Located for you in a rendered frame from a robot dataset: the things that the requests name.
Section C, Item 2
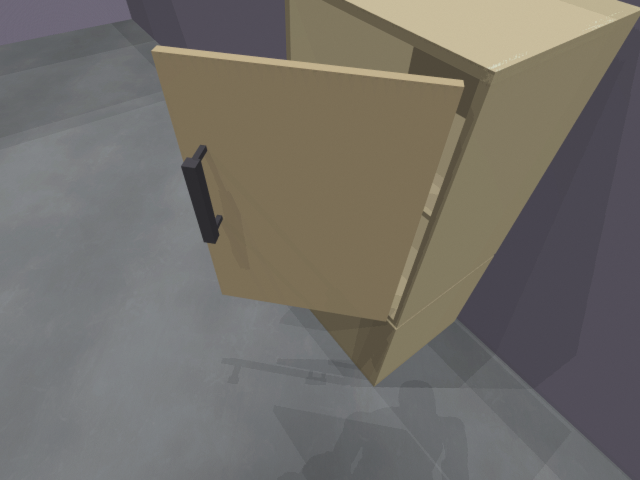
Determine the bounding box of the handle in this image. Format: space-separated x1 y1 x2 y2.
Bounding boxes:
181 145 223 244

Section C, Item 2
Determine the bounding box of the cupboard door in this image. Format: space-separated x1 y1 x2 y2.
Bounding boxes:
151 45 464 322

